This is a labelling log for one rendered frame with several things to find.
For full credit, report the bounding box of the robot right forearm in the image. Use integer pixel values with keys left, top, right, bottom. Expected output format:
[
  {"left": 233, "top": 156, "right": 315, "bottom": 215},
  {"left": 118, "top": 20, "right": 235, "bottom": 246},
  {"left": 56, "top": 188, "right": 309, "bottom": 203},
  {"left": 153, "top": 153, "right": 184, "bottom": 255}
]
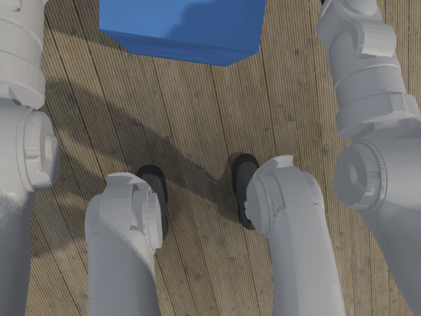
[{"left": 316, "top": 0, "right": 421, "bottom": 143}]

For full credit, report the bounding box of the robot left thigh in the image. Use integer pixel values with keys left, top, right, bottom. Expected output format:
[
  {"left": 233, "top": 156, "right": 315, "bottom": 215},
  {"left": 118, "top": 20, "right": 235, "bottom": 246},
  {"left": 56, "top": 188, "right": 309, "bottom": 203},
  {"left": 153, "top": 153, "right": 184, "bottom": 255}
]
[{"left": 87, "top": 184, "right": 162, "bottom": 316}]

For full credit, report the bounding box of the left robot upper arm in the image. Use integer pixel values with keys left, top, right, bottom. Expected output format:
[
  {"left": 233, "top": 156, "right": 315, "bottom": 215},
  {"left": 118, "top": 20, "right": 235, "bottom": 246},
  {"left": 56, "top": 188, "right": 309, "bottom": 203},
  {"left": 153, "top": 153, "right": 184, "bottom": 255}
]
[{"left": 0, "top": 105, "right": 61, "bottom": 316}]

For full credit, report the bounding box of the robot left forearm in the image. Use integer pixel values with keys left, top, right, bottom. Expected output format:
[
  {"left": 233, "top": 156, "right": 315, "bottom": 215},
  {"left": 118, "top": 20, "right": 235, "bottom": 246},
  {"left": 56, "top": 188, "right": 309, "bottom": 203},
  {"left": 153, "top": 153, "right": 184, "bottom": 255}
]
[{"left": 0, "top": 0, "right": 48, "bottom": 110}]

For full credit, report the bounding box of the robot right foot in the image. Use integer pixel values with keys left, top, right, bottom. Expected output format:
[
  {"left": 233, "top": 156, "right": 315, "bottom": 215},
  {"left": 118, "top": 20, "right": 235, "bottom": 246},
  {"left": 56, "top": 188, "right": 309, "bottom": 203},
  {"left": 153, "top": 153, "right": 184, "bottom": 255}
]
[{"left": 232, "top": 154, "right": 259, "bottom": 230}]

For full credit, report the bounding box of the right robot upper arm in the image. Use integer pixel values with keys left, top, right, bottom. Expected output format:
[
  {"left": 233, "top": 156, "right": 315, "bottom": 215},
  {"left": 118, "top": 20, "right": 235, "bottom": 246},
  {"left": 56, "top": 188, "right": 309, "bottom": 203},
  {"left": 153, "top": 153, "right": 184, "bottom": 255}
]
[{"left": 332, "top": 138, "right": 421, "bottom": 316}]

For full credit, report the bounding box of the carton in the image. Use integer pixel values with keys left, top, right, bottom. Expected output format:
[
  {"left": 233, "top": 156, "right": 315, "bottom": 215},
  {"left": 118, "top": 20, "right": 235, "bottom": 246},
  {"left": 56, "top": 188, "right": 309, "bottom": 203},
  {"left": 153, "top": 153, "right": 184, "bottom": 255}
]
[{"left": 99, "top": 0, "right": 266, "bottom": 66}]

